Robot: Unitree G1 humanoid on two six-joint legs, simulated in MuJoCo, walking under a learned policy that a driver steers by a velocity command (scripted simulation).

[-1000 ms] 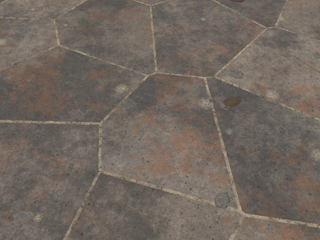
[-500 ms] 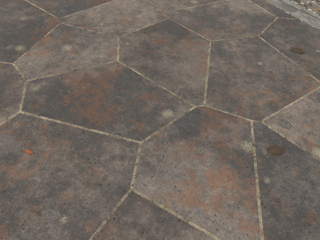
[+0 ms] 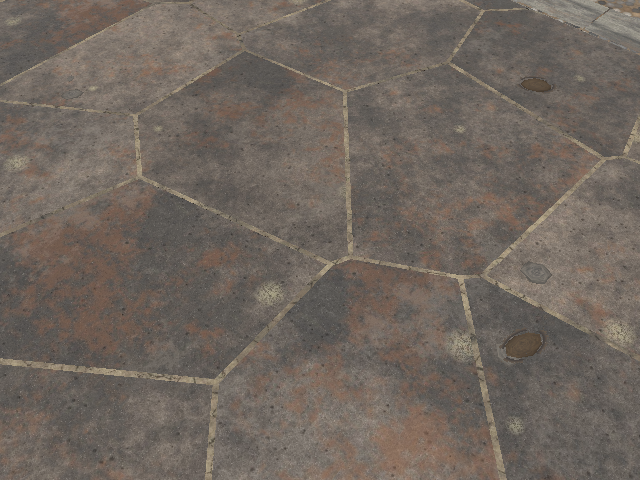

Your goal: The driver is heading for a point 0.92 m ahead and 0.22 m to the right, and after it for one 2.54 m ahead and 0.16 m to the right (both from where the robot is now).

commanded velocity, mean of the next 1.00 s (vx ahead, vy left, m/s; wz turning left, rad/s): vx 0.91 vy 0.00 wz -0.64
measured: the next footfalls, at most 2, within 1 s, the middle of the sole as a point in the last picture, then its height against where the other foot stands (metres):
left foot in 0.30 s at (281, 468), level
right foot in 0.74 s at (444, 345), level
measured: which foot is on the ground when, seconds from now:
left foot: up 0.00-0.28, down 0.30-0.74, up 0.76-1.00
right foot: down 0.00-0.28, up 0.30-0.72, down 0.74-1.00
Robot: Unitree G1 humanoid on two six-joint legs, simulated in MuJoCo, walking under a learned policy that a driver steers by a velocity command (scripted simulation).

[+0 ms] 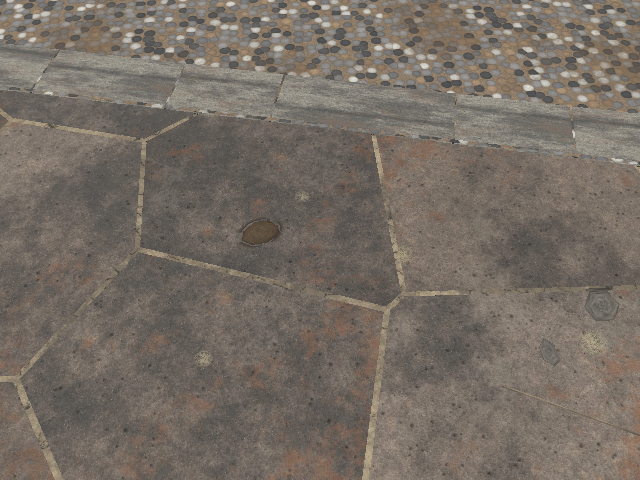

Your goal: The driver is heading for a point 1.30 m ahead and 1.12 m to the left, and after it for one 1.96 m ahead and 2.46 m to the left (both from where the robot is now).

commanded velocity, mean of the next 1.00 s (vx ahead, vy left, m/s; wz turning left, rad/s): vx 0.10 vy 0.00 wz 0.86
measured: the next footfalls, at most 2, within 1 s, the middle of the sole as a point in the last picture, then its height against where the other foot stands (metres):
left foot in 0.14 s outside the picture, level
right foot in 0.64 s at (372, 471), level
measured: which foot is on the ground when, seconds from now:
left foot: up 0.00-0.12, down 0.14-0.64, up 0.66-1.00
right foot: down 0.00-0.14, up 0.16-0.62, down 0.64-1.00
